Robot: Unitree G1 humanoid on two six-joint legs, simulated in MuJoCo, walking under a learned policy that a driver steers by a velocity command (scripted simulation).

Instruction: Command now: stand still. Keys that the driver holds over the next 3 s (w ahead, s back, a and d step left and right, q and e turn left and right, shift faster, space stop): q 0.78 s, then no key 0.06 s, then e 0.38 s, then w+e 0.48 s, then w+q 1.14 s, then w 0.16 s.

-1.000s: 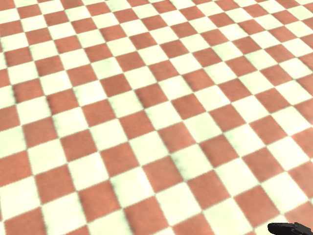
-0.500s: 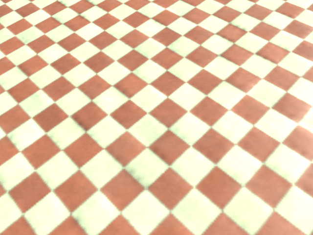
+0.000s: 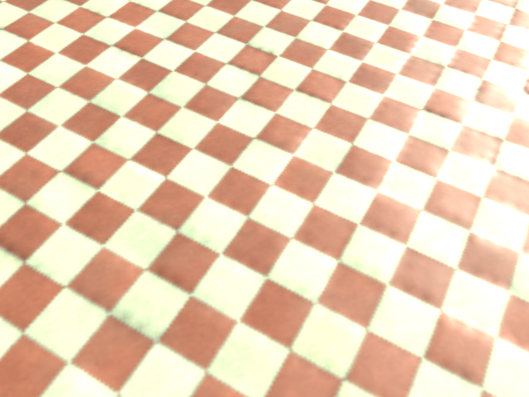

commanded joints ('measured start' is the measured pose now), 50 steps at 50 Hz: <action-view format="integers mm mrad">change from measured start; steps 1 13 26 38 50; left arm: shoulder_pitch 0 -28 -115 -131 -151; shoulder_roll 34 126 115 74 80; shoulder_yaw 1 32 38 25 -13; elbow -52 -47 -35 -27 -8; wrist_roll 4 12 9 -4 22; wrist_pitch -22 -52 -40 -70 -101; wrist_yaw -2 25 37 12 -34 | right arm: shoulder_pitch -35 -18 1 23 101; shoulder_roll -170 -137 -233 -245 -141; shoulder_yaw -29 -33 -50 -59 -5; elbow -43 -76 -141 -180 -111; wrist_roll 18 28 17 12 -47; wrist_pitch -9 18 -16 19 2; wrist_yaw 15 24 12 -17 0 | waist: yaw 15 36 13 -11 -79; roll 211 -152 108 163 -113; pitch -105 -62 -96 -95 -105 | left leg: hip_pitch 56 -278 116 99 49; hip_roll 168 28 214 138 -40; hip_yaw -178 -19 -372 -445 -192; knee -69 467 -105 -108 8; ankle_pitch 391 -359 351 165 -73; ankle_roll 193 -25 220 222 -17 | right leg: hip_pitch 160 272 -258 -141 160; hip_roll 19 -354 -45 13 -194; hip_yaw -85 142 12 29 211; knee -336 -452 341 -19 -485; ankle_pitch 132 651 -11 98 482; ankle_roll -6 -320 -32 16 -236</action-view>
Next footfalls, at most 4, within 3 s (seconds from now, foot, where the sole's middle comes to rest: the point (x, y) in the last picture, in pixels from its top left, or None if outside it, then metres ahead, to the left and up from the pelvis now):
0.06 right None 0.03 -0.15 -0.78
0.40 left None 0.01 0.10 -0.78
0.94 right None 0.11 -0.10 -0.78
1.64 right None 0.26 -0.14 -0.78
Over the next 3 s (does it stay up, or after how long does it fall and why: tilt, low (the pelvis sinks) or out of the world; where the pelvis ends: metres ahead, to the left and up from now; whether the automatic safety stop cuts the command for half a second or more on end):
stays up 0.87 0.04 0.00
